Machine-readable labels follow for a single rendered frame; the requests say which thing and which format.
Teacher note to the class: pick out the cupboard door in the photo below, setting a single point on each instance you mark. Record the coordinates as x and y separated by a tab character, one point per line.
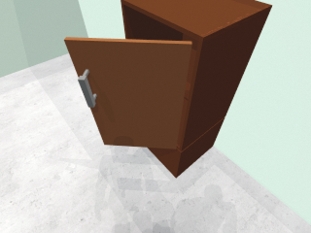
140	87

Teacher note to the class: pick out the handle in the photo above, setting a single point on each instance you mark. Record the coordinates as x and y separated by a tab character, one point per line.
85	87

